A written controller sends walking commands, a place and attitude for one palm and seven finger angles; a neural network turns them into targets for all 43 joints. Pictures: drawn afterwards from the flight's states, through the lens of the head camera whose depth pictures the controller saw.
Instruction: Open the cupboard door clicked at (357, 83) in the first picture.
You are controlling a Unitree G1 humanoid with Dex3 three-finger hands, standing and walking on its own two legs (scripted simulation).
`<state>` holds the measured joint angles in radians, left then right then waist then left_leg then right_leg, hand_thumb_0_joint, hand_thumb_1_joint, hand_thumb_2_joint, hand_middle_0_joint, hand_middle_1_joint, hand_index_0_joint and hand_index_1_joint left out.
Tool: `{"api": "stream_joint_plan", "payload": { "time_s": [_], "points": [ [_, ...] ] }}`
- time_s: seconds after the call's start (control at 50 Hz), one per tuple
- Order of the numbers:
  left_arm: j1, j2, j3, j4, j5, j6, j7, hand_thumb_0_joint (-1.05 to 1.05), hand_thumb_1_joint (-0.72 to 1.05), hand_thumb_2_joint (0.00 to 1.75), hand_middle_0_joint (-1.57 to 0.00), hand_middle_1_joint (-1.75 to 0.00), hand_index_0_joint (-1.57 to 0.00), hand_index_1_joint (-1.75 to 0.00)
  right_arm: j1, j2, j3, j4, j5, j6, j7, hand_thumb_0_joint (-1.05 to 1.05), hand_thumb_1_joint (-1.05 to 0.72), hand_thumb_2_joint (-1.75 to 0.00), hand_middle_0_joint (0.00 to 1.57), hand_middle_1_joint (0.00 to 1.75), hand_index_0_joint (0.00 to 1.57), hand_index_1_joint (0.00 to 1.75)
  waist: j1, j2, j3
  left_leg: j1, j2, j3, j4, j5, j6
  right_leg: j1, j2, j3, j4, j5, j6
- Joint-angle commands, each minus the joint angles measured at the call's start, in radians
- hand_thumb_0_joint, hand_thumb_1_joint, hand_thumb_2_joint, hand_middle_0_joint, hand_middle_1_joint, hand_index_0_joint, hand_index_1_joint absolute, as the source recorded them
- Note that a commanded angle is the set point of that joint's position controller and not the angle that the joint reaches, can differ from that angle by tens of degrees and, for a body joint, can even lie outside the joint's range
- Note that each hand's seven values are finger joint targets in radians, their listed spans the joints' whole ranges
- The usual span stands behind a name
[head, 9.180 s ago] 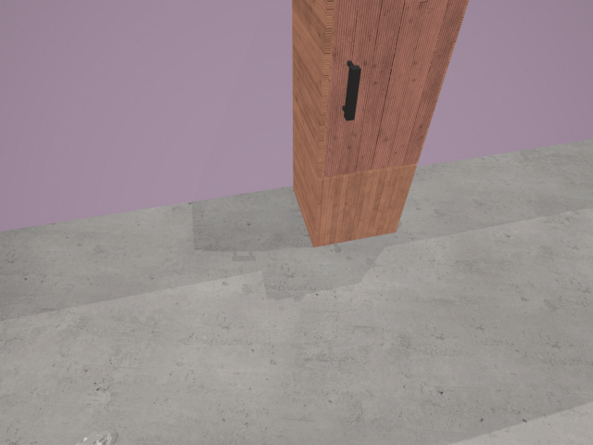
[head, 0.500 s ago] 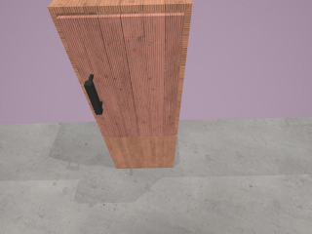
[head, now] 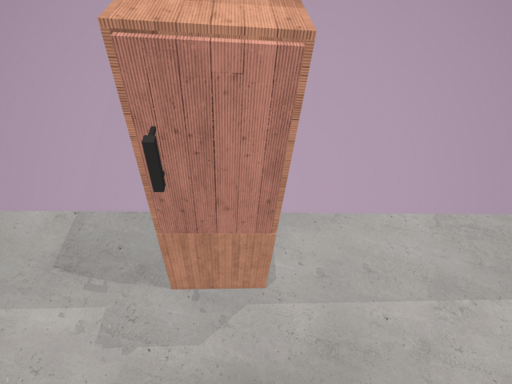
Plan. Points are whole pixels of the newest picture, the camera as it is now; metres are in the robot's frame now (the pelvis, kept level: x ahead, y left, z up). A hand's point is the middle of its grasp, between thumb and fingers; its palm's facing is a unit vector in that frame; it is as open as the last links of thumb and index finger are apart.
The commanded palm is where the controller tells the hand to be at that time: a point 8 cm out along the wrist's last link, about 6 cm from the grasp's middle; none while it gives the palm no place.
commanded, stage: come to a stop and stand still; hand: left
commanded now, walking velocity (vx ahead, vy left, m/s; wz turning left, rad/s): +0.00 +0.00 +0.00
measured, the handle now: (156, 159) +0.59 +0.26 -0.01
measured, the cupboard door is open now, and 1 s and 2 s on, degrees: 0 0 0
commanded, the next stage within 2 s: look again from close up in 0.64 s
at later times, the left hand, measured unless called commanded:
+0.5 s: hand out of the picture -0.02 +0.18 -0.17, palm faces +0.03 -0.99 -0.13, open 7.4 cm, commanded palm none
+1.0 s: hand out of the picture +0.01 +0.18 -0.17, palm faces +0.01 -0.99 -0.14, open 7.4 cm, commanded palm none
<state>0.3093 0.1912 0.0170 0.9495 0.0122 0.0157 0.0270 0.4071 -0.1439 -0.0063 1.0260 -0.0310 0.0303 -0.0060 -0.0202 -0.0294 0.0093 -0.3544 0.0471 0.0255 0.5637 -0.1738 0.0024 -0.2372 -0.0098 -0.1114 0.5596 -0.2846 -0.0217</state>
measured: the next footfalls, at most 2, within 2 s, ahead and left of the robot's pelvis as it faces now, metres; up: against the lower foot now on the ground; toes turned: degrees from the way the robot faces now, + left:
none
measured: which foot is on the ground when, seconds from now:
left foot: down 0.00-1.00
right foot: down 0.00-1.00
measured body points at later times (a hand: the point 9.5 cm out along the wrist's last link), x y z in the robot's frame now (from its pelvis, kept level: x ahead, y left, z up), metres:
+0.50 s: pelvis +0.01 +0.03 +0.01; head +0.01 +0.04 +0.46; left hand -0.02 +0.23 -0.16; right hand +0.03 -0.20 -0.14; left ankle +0.08 +0.12 -0.73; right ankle +0.01 -0.11 -0.73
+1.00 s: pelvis +0.03 +0.02 +0.01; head +0.03 +0.04 +0.46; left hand +0.01 +0.23 -0.16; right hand +0.01 -0.19 -0.14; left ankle +0.08 +0.12 -0.73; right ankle +0.01 -0.11 -0.73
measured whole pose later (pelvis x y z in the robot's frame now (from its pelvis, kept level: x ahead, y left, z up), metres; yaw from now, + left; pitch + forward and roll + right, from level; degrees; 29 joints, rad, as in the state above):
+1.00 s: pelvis +0.03 +0.02 +0.01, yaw -1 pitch -2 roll -1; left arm 0.35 0.14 -0.01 1.09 0.02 -0.02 0.03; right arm 0.31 -0.13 0.00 1.12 -0.01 -0.01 -0.01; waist 0.00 -0.02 0.01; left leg -0.26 0.01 0.07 0.45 -0.16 0.03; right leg -0.16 -0.04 -0.07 0.44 -0.25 0.02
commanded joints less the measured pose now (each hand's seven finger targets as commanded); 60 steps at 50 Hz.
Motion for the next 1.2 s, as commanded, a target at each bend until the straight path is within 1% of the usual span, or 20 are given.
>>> {"api": "stream_joint_plan", "payload": {
  "time_s": [0.0, 0.08, 0.16, 0.2, 0.24, 0.28, 0.34, 0.4, 0.44, 0.5, 0.6, 0.64, 0.68, 0.74, 0.76, 0.8, 0.82, 0.98, 1.0, 1.18],
  "points": [
    [0.066, 0.077, 0.017, -0.018, 0.003, -0.019, 0.005, 0.0, 0.9, 0.9, -0.2, -0.3, -0.2, -0.3, -0.02, -0.105, -0.016, -0.054, 0.006, -0.038, -0.01, 0.0, -0.9, -0.9, 0.2, 0.3, 0.2, 0.3, 0.024, 0.067, 0.058, -0.058, 0.052, -0.106, -0.192, -0.254, 0.037, -0.032, -0.082, 0.125, -0.18, -0.181, -0.032],
    [0.087, 0.059, 0.011, 0.013, 0.003, -0.022, 0.005, 0.0, 0.9, 0.9, -0.2, -0.3, -0.2, -0.3, -0.015, -0.106, -0.016, -0.034, 0.01, -0.039, -0.012, 0.0, -0.9, -0.9, 0.2, 0.3, 0.2, 0.3, 0.025, 0.061, 0.07, -0.06, 0.059, -0.121, -0.215, -0.272, 0.039, -0.033, -0.077, 0.119, -0.18, -0.157, -0.024],
    [0.117, 0.038, 0.004, 0.047, 0.005, -0.027, 0.006, 0.0, 0.9, 0.9, -0.2, -0.3, -0.2, -0.3, -0.024, -0.105, -0.018, -0.016, 0.013, -0.044, -0.013, 0.0, -0.9, -0.9, 0.2, 0.3, 0.2, 0.3, 0.026, 0.087, 0.058, -0.026, 0.073, -0.131, -0.245, -0.267, 0.044, -0.023, -0.072, 0.104, -0.171, -0.086, -0.016],
    [0.126, 0.036, 0.002, 0.06, 0.008, -0.029, 0.007, 0.0, 0.9, 0.9, -0.2, -0.3, -0.2, -0.3, -0.028, -0.103, -0.017, -0.011, 0.015, -0.045, -0.014, 0.0, -0.9, -0.9, 0.2, 0.3, 0.2, 0.3, 0.025, 0.063, 0.064, -0.021, 0.073, -0.131, -0.249, -0.255, 0.045, -0.019, -0.072, 0.106, -0.175, -0.07, -0.014],
    [0.139, 0.028, -0.001, 0.07, 0.008, -0.033, 0.008, 0.0, 0.9, 0.9, -0.2, -0.3, -0.2, -0.3, -0.04, -0.101, -0.018, -0.006, 0.017, -0.047, -0.013, 0.0, -0.9, -0.9, 0.2, 0.3, 0.2, 0.3, 0.025, 0.061, 0.059, 0.001, 0.07, -0.118, -0.238, -0.23, 0.043, -0.026, -0.079, 0.112, -0.183, -0.051, -0.011],
    [0.141, 0.025, -0.003, 0.081, 0.009, -0.035, 0.009, 0.0, 0.9, 0.9, -0.2, -0.3, -0.2, -0.3, -0.045, -0.095, -0.017, 0.005, 0.018, -0.046, -0.013, 0.0, -0.9, -0.9, 0.2, 0.3, 0.2, 0.3, 0.021, 0.038, 0.079, 0.008, 0.064, -0.11, -0.235, -0.224, 0.04, -0.046, -0.087, 0.12, -0.201, -0.073, -0.011],
    [0.143, 0.024, -0.006, 0.092, 0.01, -0.038, 0.011, 0.0, 0.9, 0.9, -0.2, -0.3, -0.2, -0.3, -0.05, -0.096, -0.015, 0.012, 0.019, -0.047, -0.012, 0.0, -0.9, -0.9, 0.2, 0.3, 0.2, 0.3, 0.017, 0.018, 0.077, 0.032, 0.061, -0.1, -0.229, -0.191, 0.038, -0.055, -0.093, 0.125, -0.211, -0.069, -0.008],
    [0.15, 0.025, -0.007, 0.104, 0.01, -0.039, 0.011, 0.0, 0.9, 0.9, -0.2, -0.3, -0.2, -0.3, -0.053, -0.097, -0.013, 0.018, 0.019, -0.05, -0.013, 0.0, -0.9, -0.9, 0.2, 0.3, 0.2, 0.3, 0.017, 0.034, 0.068, 0.048, 0.063, -0.105, -0.238, -0.179, 0.04, -0.046, -0.09, 0.12, -0.207, -0.048, -0.006],
    [0.154, 0.023, -0.008, 0.109, 0.01, -0.038, 0.01, 0.0, 0.9, 0.9, -0.2, -0.3, -0.2, -0.3, -0.061, -0.104, -0.013, 0.018, 0.019, -0.052, -0.013, 0.0, -0.9, -0.9, 0.2, 0.3, 0.2, 0.3, 0.021, 0.06, 0.071, 0.037, 0.067, -0.109, -0.252, -0.194, 0.04, -0.034, -0.088, 0.113, -0.199, -0.03, -0.004],
    [0.159, 0.023, -0.009, 0.119, 0.011, -0.037, 0.01, 0.0, 0.9, 0.9, -0.2, -0.3, -0.2, -0.3, -0.069, -0.103, -0.013, 0.022, 0.019, -0.052, -0.014, 0.0, -0.9, -0.9, 0.2, 0.3, 0.2, 0.3, 0.024, 0.058, 0.072, 0.04, 0.067, -0.114, -0.261, -0.195, 0.041, -0.023, -0.087, 0.109, -0.199, -0.02, -0.003],
    [0.152, 0.022, -0.01, 0.123, 0.01, -0.041, 0.011, 0.0, 0.9, 0.9, -0.2, -0.3, -0.2, -0.3, -0.068, -0.097, -0.01, 0.031, 0.021, -0.056, -0.014, 0.0, -0.9, -0.9, 0.2, 0.3, 0.2, 0.3, 0.024, 0.025, 0.061, 0.067, 0.062, -0.095, -0.242, -0.108, 0.041, -0.006, -0.097, 0.111, -0.209, 0.023, -0.002],
    [0.15, 0.023, -0.012, 0.124, 0.008, -0.042, 0.011, 0.0, 0.9, 0.9, -0.2, -0.3, -0.2, -0.3, -0.074, -0.1, -0.008, 0.034, 0.021, -0.057, -0.014, 0.0, -0.9, -0.9, 0.2, 0.3, 0.2, 0.3, 0.026, 0.034, 0.056, 0.074, 0.061, -0.087, -0.236, -0.09, 0.04, -0.001, -0.101, 0.112, -0.212, 0.033, -0.001],
    [0.141, 0.024, -0.013, 0.125, 0.008, -0.04, 0.011, 0.0, 0.9, 0.9, -0.2, -0.3, -0.2, -0.3, -0.075, -0.101, -0.009, 0.037, 0.02, -0.053, -0.014, 0.0, -0.9, -0.9, 0.2, 0.3, 0.2, 0.3, 0.024, 0.031, 0.082, 0.062, 0.059, -0.086, -0.245, -0.127, 0.035, -0.018, -0.099, 0.115, -0.22, -0.004, -0.001],
    [0.142, 0.024, -0.012, 0.124, 0.008, -0.039, 0.011, 0.0, 0.9, 0.9, -0.2, -0.3, -0.2, -0.3, -0.077, -0.097, -0.008, 0.043, 0.02, -0.053, -0.013, 0.0, -0.9, -0.9, 0.2, 0.3, 0.2, 0.3, 0.028, 0.029, 0.09, 0.057, 0.057, -0.085, -0.249, -0.135, 0.035, -0.015, -0.1, 0.116, -0.225, -0.009, -0.001],
    [0.142, 0.024, -0.012, 0.123, 0.007, -0.04, 0.011, 0.0, 0.9, 0.9, -0.2, -0.3, -0.2, -0.3, -0.073, -0.095, -0.009, 0.041, 0.02, -0.052, -0.013, 0.0, -0.9, -0.9, 0.2, 0.3, 0.2, 0.3, 0.026, 0.018, 0.084, 0.06, 0.055, -0.086, -0.248, -0.136, 0.034, -0.015, -0.1, 0.118, -0.226, -0.015, -0.002],
    [0.136, 0.026, -0.011, 0.123, 0.007, -0.039, 0.011, 0.0, 0.9, 0.9, -0.2, -0.3, -0.2, -0.3, -0.064, -0.093, -0.008, 0.047, 0.019, -0.053, -0.013, 0.0, -0.9, -0.9, 0.2, 0.3, 0.2, 0.3, 0.024, 0.027, 0.068, 0.073, 0.058, -0.086, -0.248, -0.121, 0.035, -0.005, -0.096, 0.116, -0.222, -0.004, -0.003],
    [0.133, 0.025, -0.012, 0.122, 0.007, -0.039, 0.011, 0.0, 0.9, 0.9, -0.2, -0.3, -0.2, -0.3, -0.067, -0.096, -0.008, 0.049, 0.02, -0.053, -0.013, 0.0, -0.9, -0.9, 0.2, 0.3, 0.2, 0.3, 0.026, 0.036, 0.076, 0.063, 0.059, -0.083, -0.252, -0.127, 0.035, -0.006, -0.097, 0.114, -0.219, 0.0, -0.002],
    [0.135, 0.02, -0.012, 0.126, 0.005, -0.043, 0.012, 0.0, 0.9, 0.9, -0.2, -0.3, -0.2, -0.3, -0.059, -0.082, -0.006, 0.063, 0.021, -0.057, -0.015, 0.0, -0.9, -0.9, 0.2, 0.3, 0.2, 0.3, 0.027, 0.019, 0.055, 0.094, 0.056, -0.067, -0.232, -0.057, 0.034, 0.008, -0.102, 0.12, -0.225, 0.03, -0.003],
    [0.129, 0.023, -0.012, 0.124, 0.005, -0.042, 0.013, 0.0, 0.9, 0.9, -0.2, -0.3, -0.2, -0.3, -0.055, -0.079, -0.006, 0.066, 0.022, -0.057, -0.015, 0.0, -0.9, -0.9, 0.2, 0.3, 0.2, 0.3, 0.027, 0.011, 0.07, 0.087, 0.056, -0.069, -0.232, -0.053, 0.034, 0.009, -0.098, 0.117, -0.226, 0.033, -0.003],
    [0.135, 0.012, -0.012, 0.132, 0.005, -0.041, 0.013, 0.0, 0.9, 0.9, -0.2, -0.3, -0.2, -0.3, -0.052, -0.078, -0.006, 0.073, 0.021, -0.06, -0.018, 0.0, -0.9, -0.9, 0.2, 0.3, 0.2, 0.3, 0.026, 0.037, 0.064, 0.103, 0.061, -0.069, -0.243, -0.054, 0.034, 0.011, -0.096, 0.112, -0.22, 0.044, -0.001]
  ]
}}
